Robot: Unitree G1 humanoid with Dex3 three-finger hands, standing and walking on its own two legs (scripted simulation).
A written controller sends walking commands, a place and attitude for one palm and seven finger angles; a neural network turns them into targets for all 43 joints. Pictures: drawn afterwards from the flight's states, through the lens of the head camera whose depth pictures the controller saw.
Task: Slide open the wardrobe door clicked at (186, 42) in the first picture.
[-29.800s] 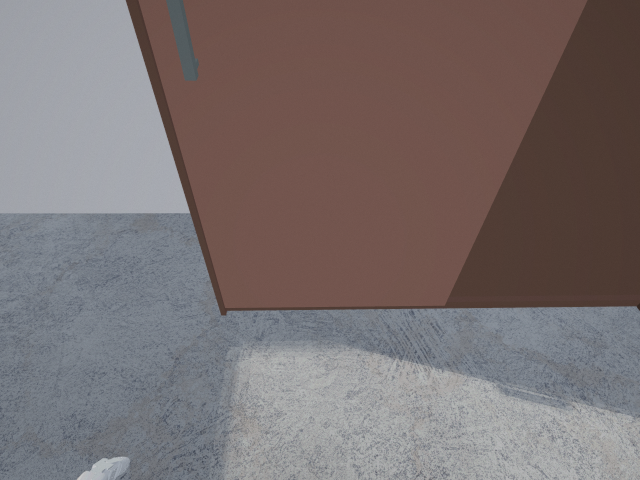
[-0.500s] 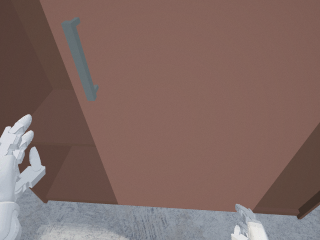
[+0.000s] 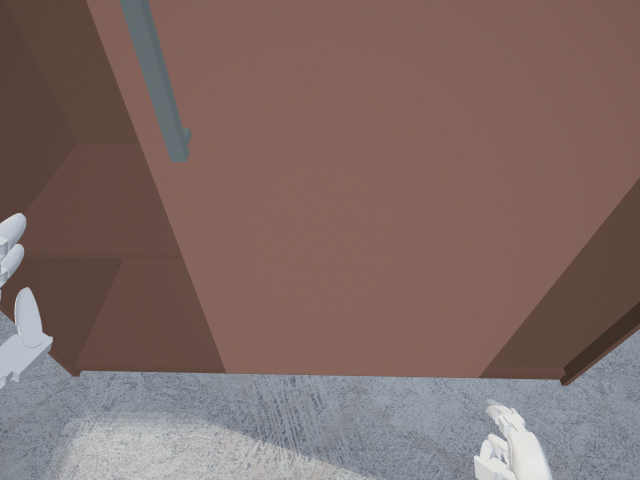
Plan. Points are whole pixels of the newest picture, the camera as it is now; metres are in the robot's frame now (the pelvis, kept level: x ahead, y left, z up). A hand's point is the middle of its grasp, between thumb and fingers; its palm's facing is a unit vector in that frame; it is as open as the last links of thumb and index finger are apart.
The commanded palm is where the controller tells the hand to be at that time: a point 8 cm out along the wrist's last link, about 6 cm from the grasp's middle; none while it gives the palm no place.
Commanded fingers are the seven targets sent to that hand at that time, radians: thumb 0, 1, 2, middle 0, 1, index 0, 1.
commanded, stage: step back with the hand held close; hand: left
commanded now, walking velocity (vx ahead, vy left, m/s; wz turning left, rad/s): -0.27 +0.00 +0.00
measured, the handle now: (164, 78) +0.51 +0.24 +0.25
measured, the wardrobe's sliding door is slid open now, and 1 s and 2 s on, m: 0.48 0.48 0.48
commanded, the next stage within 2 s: stop stepping back and stand still in 1.10 s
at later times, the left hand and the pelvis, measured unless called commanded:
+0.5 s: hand out of the picture +0.14 +0.29 +0.16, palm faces +0.50 -0.75 -0.43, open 7.4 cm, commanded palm +0.07 +0.31 +0.18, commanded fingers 0.00 0.90 0.90 -0.20 -0.30 -0.20 -0.30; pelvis -0.05 +0.01 -0.01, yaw +3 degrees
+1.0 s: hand (56, 454) +0.11 +0.21 +0.15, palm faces +0.28 -0.84 -0.47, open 7.4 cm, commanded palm +0.02 +0.27 +0.18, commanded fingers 0.00 0.90 0.90 -0.20 -0.30 -0.20 -0.30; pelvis -0.13 -0.03 -0.01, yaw -1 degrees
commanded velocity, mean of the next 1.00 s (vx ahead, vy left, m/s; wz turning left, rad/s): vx -0.36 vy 0.00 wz -0.06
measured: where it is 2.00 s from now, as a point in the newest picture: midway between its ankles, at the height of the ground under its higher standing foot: outside the picture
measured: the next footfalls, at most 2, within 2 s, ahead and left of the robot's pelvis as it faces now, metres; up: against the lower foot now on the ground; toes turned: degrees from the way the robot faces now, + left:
right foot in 0.84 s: -0.22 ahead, -0.13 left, +0.00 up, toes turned +2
left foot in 1.50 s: -0.16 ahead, +0.12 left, +0.00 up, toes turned +4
